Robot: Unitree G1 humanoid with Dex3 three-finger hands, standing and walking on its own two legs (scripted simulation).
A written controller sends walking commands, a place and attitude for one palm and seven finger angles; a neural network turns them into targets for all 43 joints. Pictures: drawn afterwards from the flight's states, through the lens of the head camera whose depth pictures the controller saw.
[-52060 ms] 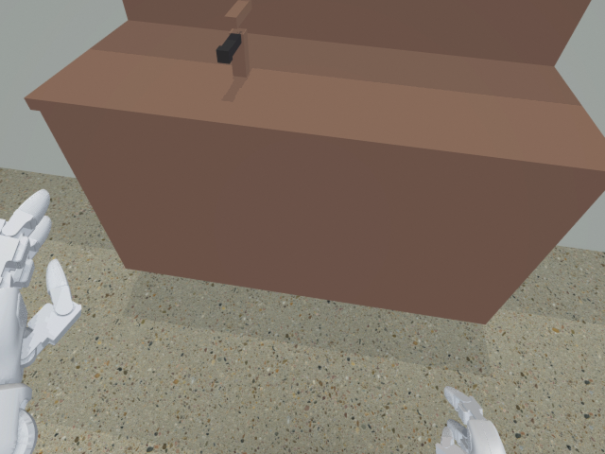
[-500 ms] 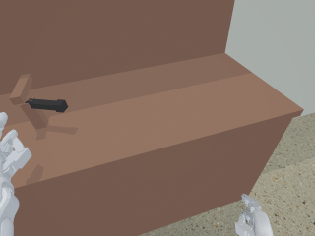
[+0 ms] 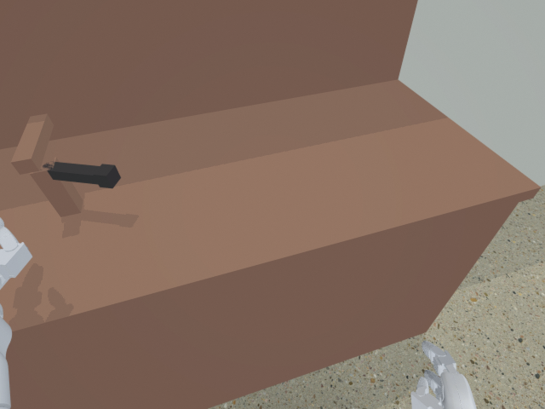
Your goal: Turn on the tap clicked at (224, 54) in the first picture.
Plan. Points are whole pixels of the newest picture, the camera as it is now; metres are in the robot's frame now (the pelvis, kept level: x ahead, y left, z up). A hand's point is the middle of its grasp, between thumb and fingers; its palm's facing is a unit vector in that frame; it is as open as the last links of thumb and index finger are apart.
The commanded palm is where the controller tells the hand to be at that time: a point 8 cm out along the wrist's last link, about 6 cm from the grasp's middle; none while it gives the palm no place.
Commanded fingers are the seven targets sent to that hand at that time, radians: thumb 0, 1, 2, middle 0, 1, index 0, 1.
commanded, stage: reach beside the lever's end, fingers flat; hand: left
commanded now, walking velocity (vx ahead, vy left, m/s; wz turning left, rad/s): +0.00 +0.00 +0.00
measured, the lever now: (107, 176) +0.42 +0.34 +0.13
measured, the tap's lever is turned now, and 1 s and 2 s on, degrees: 63 63 63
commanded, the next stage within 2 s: push the lever round in 1.62 s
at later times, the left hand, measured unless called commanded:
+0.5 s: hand (16, 230) +0.29 +0.40 +0.13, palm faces +0.63 -0.77 -0.11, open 7.8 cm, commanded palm +0.24 +0.43 +0.13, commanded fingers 0.00 0.90 0.90 -0.15 -0.15 -0.15 -0.15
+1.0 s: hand (17, 240) +0.28 +0.40 +0.12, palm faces +0.62 -0.77 -0.12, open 7.8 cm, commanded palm +0.23 +0.43 +0.12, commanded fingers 0.00 0.90 0.90 -0.15 -0.15 -0.15 -0.15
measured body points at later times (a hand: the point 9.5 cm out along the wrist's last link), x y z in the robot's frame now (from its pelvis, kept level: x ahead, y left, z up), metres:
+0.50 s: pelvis +0.00 +0.03 +0.00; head +0.01 +0.03 +0.45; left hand +0.25 +0.44 +0.14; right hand +0.17 -0.21 -0.09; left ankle +0.04 +0.11 -0.73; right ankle -0.03 -0.05 -0.73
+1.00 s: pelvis +0.01 +0.03 +0.00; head +0.01 +0.03 +0.45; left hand +0.24 +0.44 +0.13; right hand +0.16 -0.21 -0.10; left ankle +0.04 +0.11 -0.73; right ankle -0.03 -0.05 -0.73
